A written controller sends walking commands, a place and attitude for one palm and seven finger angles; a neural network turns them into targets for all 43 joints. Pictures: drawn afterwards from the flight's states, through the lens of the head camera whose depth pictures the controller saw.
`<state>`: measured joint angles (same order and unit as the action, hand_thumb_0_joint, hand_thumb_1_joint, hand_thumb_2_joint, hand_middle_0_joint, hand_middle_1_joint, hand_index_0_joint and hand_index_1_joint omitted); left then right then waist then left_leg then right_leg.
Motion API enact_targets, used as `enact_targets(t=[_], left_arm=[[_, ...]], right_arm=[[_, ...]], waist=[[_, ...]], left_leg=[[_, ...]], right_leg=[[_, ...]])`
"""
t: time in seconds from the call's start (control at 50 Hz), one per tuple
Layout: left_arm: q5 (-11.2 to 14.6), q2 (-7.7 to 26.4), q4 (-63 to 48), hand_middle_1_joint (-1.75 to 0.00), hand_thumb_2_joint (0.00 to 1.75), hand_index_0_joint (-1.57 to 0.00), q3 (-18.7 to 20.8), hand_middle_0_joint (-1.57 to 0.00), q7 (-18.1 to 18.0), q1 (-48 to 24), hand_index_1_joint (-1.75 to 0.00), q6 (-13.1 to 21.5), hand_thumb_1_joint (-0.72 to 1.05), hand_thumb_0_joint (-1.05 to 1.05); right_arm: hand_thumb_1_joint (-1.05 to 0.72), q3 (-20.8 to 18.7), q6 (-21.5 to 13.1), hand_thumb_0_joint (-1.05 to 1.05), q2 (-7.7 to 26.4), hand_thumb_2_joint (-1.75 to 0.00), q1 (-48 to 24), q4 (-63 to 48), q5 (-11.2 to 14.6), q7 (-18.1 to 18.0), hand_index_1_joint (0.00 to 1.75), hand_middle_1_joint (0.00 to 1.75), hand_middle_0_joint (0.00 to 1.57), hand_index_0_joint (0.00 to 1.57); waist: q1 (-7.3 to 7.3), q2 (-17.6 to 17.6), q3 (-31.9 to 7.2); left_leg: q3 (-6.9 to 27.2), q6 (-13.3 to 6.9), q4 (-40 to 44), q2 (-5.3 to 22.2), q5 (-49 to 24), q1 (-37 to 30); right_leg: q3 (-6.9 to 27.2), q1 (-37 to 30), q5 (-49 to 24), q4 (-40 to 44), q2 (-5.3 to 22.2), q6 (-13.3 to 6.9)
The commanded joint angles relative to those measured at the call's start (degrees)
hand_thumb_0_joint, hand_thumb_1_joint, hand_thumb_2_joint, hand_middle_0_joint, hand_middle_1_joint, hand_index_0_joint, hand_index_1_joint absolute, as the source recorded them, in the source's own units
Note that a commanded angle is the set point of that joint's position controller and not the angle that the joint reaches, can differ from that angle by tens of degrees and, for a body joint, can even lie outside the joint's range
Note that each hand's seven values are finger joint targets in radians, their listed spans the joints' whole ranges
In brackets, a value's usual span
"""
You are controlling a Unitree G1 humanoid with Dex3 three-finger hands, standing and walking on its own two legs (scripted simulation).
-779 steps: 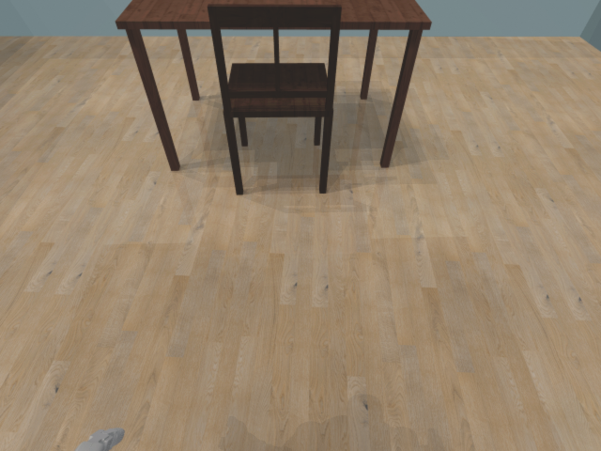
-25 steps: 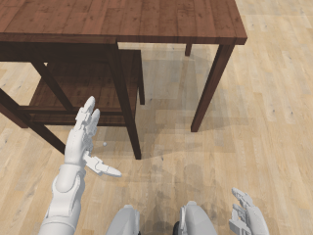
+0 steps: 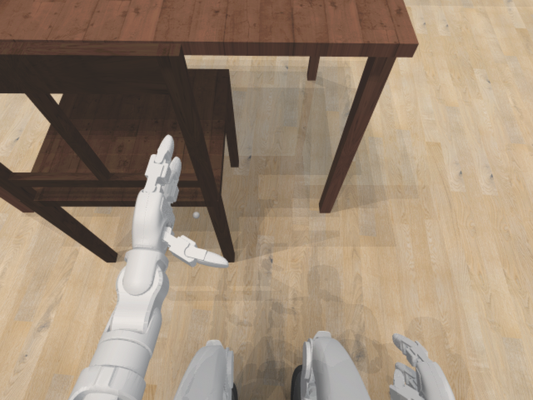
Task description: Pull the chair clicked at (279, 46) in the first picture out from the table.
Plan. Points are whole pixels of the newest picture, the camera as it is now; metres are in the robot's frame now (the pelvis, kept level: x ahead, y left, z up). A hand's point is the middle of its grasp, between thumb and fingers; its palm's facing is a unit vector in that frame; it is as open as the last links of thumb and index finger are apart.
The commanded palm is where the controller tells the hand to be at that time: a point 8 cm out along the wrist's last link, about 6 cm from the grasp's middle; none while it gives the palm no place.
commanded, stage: aim the fingers beside a spindle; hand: left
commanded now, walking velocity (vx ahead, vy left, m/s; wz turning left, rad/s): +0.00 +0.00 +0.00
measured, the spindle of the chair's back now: (75, 140) +0.53 +0.33 +0.01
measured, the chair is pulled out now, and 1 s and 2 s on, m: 0.00 0.00 0.00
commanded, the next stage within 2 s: none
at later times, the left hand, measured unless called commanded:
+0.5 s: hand (192, 222) +0.37 +0.11 +0.02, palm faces -0.05 -1.00 +0.00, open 16.9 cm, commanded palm +0.34 +0.18 +0.03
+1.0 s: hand (185, 215) +0.37 +0.12 +0.03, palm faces -0.02 -1.00 -0.04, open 16.9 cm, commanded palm +0.35 +0.17 +0.03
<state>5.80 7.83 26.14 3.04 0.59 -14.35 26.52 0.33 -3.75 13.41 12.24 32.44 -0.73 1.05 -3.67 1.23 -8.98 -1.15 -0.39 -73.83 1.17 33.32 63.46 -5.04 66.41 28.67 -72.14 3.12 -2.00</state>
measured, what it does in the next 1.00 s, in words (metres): stands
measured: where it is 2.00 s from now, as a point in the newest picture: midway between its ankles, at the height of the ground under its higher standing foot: outside the picture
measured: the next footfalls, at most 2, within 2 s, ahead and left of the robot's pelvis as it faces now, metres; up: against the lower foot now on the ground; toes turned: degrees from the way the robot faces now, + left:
none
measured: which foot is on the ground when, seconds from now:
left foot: down 0.00-1.00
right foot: down 0.00-1.00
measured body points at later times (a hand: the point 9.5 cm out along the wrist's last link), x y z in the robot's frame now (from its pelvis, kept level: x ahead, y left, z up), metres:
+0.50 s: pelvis +0.00 +0.00 +0.00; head +0.12 +0.00 +0.44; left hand +0.36 +0.17 +0.02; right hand +0.14 -0.25 -0.11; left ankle +0.01 +0.12 -0.62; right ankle +0.05 -0.11 -0.62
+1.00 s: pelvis +0.00 +0.01 +0.00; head +0.11 +0.01 +0.44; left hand +0.37 +0.17 +0.03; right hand +0.14 -0.23 -0.11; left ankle +0.01 +0.12 -0.62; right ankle +0.05 -0.11 -0.62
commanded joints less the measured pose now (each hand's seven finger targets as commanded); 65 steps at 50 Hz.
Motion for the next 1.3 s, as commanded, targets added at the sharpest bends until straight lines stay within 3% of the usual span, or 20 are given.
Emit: enact_targets(t=[0.0,0.04,0.12,0.16,0.26,0.3,0.38,0.46,0.52,0.66,0.82,0.88,0.94,1.0,1.06,1.14,1.16,1.2,1.24,1.28], left_arm=[[-0.11,7.19,-6.4,-0.08,0.3,-0.06,4.2,-0.06,0.0,-11.09,-0.08,2.91,-0.5,0.0],[0.23,7.76,-7.21,-0.08,0.3,-0.06,4.77,-0.06,0.47,-12.74,-0.08,3.24,-0.5,0.0],[1.47,8.48,-12.72,-0.08,0.3,-0.06,5.56,-0.06,1.27,-12.71,-0.08,5.06,-0.5,0.0],[2.01,7.34,-14.9,-0.08,0.3,-0.06,3.92,-0.06,1.77,-13.03,-0.08,5.73,-0.5,0.0],[1.44,5.58,-8.41,-0.08,0.3,-0.06,2.04,-0.06,2.66,-11.31,-0.08,4.81,-0.5,0.0],[1.24,4.27,-6.54,-0.08,0.3,-0.06,0.72,-0.06,2.95,-11.74,-0.08,4.26,-0.5,0.0],[1.47,5.28,-8.12,-0.08,0.3,-0.06,2.33,-0.06,2.63,-11.28,-0.08,4.69,-0.5,0.0],[1.21,7.13,-14.72,-0.08,0.3,-0.06,3.84,-0.06,1.28,-10.41,-0.08,6.37,-0.5,0.0],[0.74,8.08,-14.13,-0.08,0.3,-0.06,4.67,-0.06,0.38,-9.88,-0.08,6.58,-0.5,0.0],[0.56,1.8,-8.16,-0.08,0.3,-0.06,-2.11,-0.06,2.32,-11.46,-0.08,4.19,-0.5,0.0],[0.29,6.77,-14.57,-0.08,0.3,-0.06,2.63,-0.06,-0.22,-14.55,-0.08,6.07,-0.5,0.0],[-0.16,7.75,-12.83,-0.08,0.3,-0.06,4.15,-0.06,-1.56,-13.0,-0.08,5.86,-0.5,0.0],[-0.54,5.65,-7.61,-0.08,0.3,-0.06,2.43,-0.06,-1.0,-10.56,-0.08,4.18,-0.5,0.0],[0.02,3.28,-6.06,-0.08,0.3,-0.06,-0.01,-0.06,0.66,-11.28,-0.08,3.08,-0.5,0.0],[0.63,0.92,-10.57,-0.08,0.3,-0.06,-2.79,-0.06,1.38,-13.56,-0.08,4.04,-0.5,0.0],[0.74,4.76,-16.0,-0.08,0.3,-0.06,0.29,-0.06,-0.2,-11.86,-0.08,5.63,-0.5,0.0],[0.34,3.98,-15.95,-0.08,0.3,-0.06,-0.49,-0.06,-0.76,-11.89,-0.08,5.78,-0.5,0.0],[-0.68,6.77,-12.9,-0.08,0.3,-0.06,2.3,-0.06,-2.03,-11.0,-0.08,5.54,-0.5,0.0],[-1.42,7.01,-10.01,-0.08,0.3,-0.06,3.43,-0.06,-2.78,-10.2,-0.08,5.32,-0.5,0.0],[-1.55,5.54,-7.87,-0.08,0.3,-0.06,2.39,-0.06,-2.64,-9.97,-0.08,4.8,-0.5,0.0]], right_arm=[[-0.9,-3.11,-1.35,0.0,7.83,-0.9,2.46,-7.02,0.3,-0.62,0.3,0.3,0.2,0.2],[-0.9,-3.02,-1.08,0.0,7.75,-0.9,2.35,-7.12,0.49,-0.66,0.3,0.3,0.2,0.2],[-0.9,-3.28,-1.09,0.0,7.55,-0.9,2.78,-7.57,0.41,-0.81,0.3,0.3,0.2,0.2],[-0.9,-3.26,-1.22,0.0,7.26,-0.9,2.88,-7.26,0.42,-0.8,0.3,0.3,0.2,0.2],[-0.9,-3.31,-1.14,0.0,7.88,-0.9,3.18,-5.92,0.71,-0.95,0.3,0.3,0.2,0.2],[-0.9,-3.32,-1.1,0.0,8.07,-0.9,3.1,-5.97,0.76,-0.85,0.3,0.3,0.2,0.2],[-0.9,-3.51,-0.87,0.0,8.06,-0.9,2.71,-6.71,0.6,-0.65,0.3,0.3,0.2,0.2],[-0.9,-3.53,-0.66,0.0,7.35,-0.9,2.16,-7.82,0.27,-0.4,0.3,0.3,0.2,0.2],[-0.9,-3.38,-0.46,0.0,7.3,-0.9,2.09,-7.61,0.18,-0.47,0.3,0.3,0.2,0.2],[-0.9,-3.26,-0.17,0.0,8.08,-0.9,1.79,-7.05,0.73,-0.45,0.3,0.3,0.2,0.2],[-0.9,-3.32,-0.5,0.0,7.74,-0.9,1.5,-7.51,0.08,-0.78,0.3,0.3,0.2,0.2],[-0.9,-3.05,-0.12,0.0,7.41,-0.9,1.34,-7.48,0.03,-0.67,0.3,0.3,0.2,0.2],[-0.9,-2.93,0.37,0.0,7.63,-0.9,1.62,-7.5,0.34,-0.41,0.3,0.3,0.2,0.2],[-0.9,-3.04,0.44,0.0,8.1,-0.9,1.82,-7.67,0.63,-0.43,0.3,0.3,0.2,0.2],[-0.9,-3.41,0.15,0.0,7.95,-0.9,2.21,-7.7,0.58,-0.5,0.3,0.3,0.2,0.2],[-0.9,-3.66,-0.09,0.0,7.97,-0.9,2.45,-7.59,0.3,-0.57,0.3,0.3,0.2,0.2],[-0.9,-3.52,-0.02,0.0,7.6,-0.9,2.28,-7.58,0.2,-0.5,0.3,0.3,0.2,0.2],[-0.9,-3.32,0.23,0.0,7.75,-0.9,2.33,-7.3,0.07,-0.63,0.3,0.3,0.2,0.2],[-0.9,-3.16,0.61,0.0,7.4,-0.9,1.93,-7.12,0.06,-0.57,0.3,0.3,0.2,0.2],[-0.9,-3.01,0.79,0.0,7.37,-0.9,1.56,-7.34,0.14,-0.4,0.3,0.3,0.2,0.2]], waist=[[-0.2,-4.05,-22.7],[-0.1,-2.99,-22.77],[0.75,-0.76,-28.33],[0.2,-0.33,-28.58],[-1.49,-3.59,-21.25],[-1.7,-2.51,-19.37],[-0.28,-1.9,-22.59],[1.33,1.6,-27.75],[0.67,-1.14,-25.84],[-1.86,-2.19,-19.7],[0.47,1.68,-27.05],[0.5,-0.91,-25.01],[-0.14,-2.24,-21.22],[-1.08,-2.09,-20.4],[-1.23,-0.67,-24.12],[0.35,1.31,-27.67],[-0.09,0.05,-26.77],[-0.08,-2.26,-23.63],[0.21,-2.81,-21.33],[-0.17,-3.07,-19.9]], left_leg=[[1.73,-0.87,9.79,-2.17,-13.35,-5.46],[1.39,-0.81,9.95,-2.16,-13.11,-5.54],[1.19,-0.83,9.88,-2.02,-17.73,-9.16],[1.09,-0.84,9.9,-1.95,-18.7,-10.13],[1.88,-0.84,10.3,-1.71,-14.48,-7.6],[1.96,-0.88,10.32,-1.86,-13.49,-7.46],[1.79,-0.73,10.22,-2.0,-15.37,-8.76],[1.63,-0.49,10.36,-1.92,-20.3,-12.29],[2.03,-0.63,10.47,-1.72,-19.38,-11.06],[2.91,-0.64,10.85,-1.62,-13.3,-9.84],[3.05,-0.34,10.43,-1.77,-17.78,-13.51],[2.86,-0.4,10.83,-1.77,-16.23,-10.9],[2.77,-0.42,11.35,-1.74,-14.09,-9.11],[2.83,-0.57,11.3,-1.71,-12.64,-9.02],[3.19,-0.41,11.02,-1.45,-16.11,-12.62],[3.33,-0.02,11.06,-1.33,-20.82,-15.64],[3.04,-0.29,10.85,-1.47,-20.19,-14.62],[3.01,-0.49,10.87,-1.62,-17.52,-11.0],[2.49,-0.52,10.96,-1.84,-15.42,-8.86],[2.05,-0.6,10.95,-2.01,-13.02,-7.48]], right_leg=[[5.19,-22.44,-12.37,10.31,-2.0,0.87],[5.55,-22.73,-12.49,10.59,-1.92,0.89],[5.67,-25.52,-17.84,9.83,-2.07,0.77],[5.72,-26.32,-19.4,10.14,-2.01,0.91],[4.92,-22.25,-14.03,11.3,-2.22,1.04],[4.57,-20.17,-12.44,11.4,-2.19,0.77],[4.55,-21.42,-14.18,10.56,-2.06,0.63],[4.54,-23.74,-19.03,9.05,-2.01,0.43],[4.45,-23.67,-18.35,9.18,-2.3,0.62],[3.37,-17.57,-11.0,10.69,-2.38,0.55],[3.66,-19.23,-13.83,8.78,-2.24,0.27],[3.83,-20.82,-13.34,9.19,-2.3,0.49],[3.51,-19.46,-11.62,9.97,-2.48,0.49],[3.39,-17.99,-9.92,10.59,-2.59,0.38],[3.07,-17.98,-12.72,9.88,-2.4,0.31],[3.18,-19.8,-16.07,9.12,-2.27,0.18],[3.36,-20.39,-16.31,9.4,-2.27,0.38],[3.55,-20.56,-14.71,9.47,-2.4,0.47],[3.89,-20.7,-13.49,9.77,-2.26,0.58],[4.16,-20.27,-11.48,10.53,-2.2,0.66]])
